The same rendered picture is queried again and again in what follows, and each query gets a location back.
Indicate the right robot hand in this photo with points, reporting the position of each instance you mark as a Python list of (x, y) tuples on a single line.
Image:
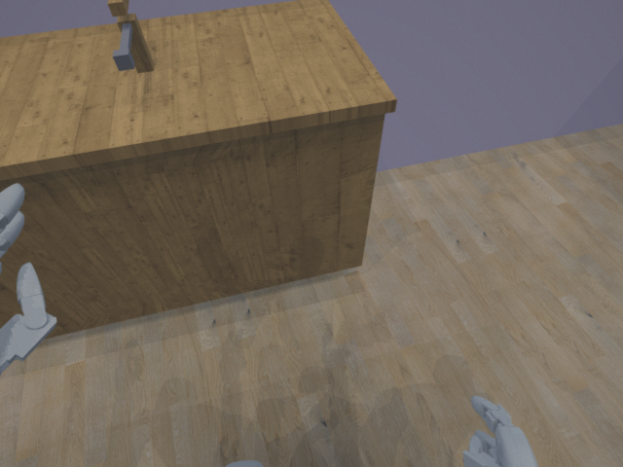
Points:
[(510, 448)]

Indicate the tap lever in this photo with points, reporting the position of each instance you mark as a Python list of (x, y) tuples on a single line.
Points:
[(123, 57)]

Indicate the counter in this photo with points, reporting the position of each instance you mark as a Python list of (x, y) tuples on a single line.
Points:
[(240, 153)]

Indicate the left robot hand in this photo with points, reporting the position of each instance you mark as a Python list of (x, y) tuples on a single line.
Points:
[(21, 334)]

